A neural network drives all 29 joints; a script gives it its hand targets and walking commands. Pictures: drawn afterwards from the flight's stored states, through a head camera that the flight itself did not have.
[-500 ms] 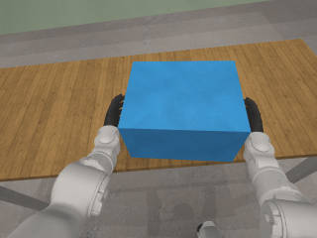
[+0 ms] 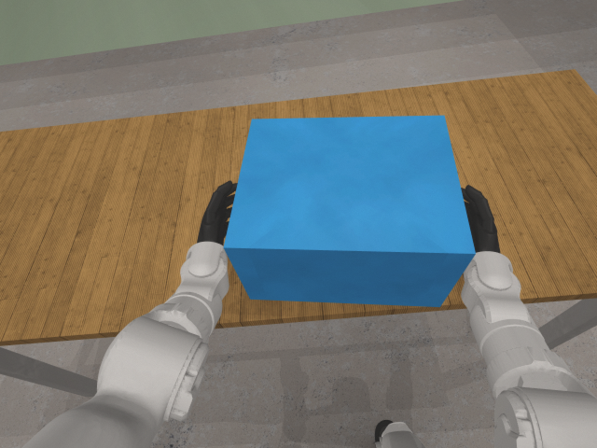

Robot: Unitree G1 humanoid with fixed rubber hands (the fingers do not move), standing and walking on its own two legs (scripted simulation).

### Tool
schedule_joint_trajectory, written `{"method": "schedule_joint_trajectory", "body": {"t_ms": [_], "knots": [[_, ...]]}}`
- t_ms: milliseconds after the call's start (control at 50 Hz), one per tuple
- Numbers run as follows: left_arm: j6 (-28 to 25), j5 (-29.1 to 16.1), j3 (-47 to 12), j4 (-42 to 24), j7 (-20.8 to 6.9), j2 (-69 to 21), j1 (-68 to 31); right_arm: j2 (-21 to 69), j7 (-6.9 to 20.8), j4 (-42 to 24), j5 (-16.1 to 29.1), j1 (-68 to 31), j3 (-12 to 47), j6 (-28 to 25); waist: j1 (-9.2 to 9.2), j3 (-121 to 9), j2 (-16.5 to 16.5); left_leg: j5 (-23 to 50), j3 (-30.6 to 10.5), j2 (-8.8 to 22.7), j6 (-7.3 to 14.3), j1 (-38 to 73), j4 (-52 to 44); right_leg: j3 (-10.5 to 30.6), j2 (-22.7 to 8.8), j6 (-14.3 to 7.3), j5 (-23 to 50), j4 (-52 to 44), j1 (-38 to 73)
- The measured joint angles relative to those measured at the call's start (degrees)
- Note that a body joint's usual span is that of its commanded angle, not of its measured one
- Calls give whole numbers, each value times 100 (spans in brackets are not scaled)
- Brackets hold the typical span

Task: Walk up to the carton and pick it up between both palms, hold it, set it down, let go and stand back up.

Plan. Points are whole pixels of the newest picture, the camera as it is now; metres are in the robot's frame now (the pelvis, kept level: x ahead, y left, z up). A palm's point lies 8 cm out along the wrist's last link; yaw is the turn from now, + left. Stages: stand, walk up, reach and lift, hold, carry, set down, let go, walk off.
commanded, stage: reach and lift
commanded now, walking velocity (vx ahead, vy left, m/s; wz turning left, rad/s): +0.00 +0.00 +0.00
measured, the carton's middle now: (343, 210) +0.45 -0.11 +0.02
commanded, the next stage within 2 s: none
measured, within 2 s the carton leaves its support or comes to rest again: leaves its support in 0.60 s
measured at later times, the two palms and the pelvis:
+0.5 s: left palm (218, 243) +0.43 +0.08 +0.03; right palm (488, 250) +0.35 -0.28 +0.01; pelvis +0.00 -0.01 +0.00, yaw +1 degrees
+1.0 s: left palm (204, 225) +0.42 +0.08 +0.08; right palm (503, 229) +0.35 -0.28 +0.07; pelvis +0.00 +0.00 +0.02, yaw -1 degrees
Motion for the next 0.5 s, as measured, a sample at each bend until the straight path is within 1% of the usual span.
{"method": "schedule_joint_trajectory", "body": {"t_ms": [80, 160, 260, 500], "knots": [[20, -95, -85, -97, -1, 7, 96, 14, -9, -107, 7, 64, 33, 67, -9, -66, 15, 5, -20, -18, -17, -28, 2, -12, -21, -18, -40, 73, -53], [53, -37, 30, -158, -23, 21, 156, 42, -22, -151, -10, 81, 43, 119, -17, -49, 10, -4, -35, -16, -35, 7, 11, -22, -21, -39, -81, 137, -40], [75, -149, -45, -275, -40, 23, 269, 21, -84, -298, 21, 184, 187, 190, -22, -108, 24, 2, -74, -22, -58, -12, 13, -53, -30, -57, -111, 183, -64], [340, -189, -156, -692, 13, 7, 559, -38, -154, -678, 185, 469, 400, 474, 8, -166, -20, 28, -27, -7, -62, 77, -46, -2, -6, -71, -86, 165, -19]]}}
